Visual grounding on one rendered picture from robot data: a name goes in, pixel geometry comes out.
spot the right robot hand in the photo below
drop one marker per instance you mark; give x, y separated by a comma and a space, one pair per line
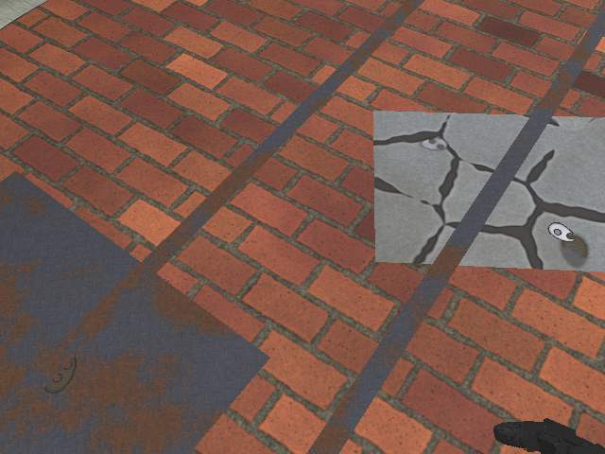
547, 437

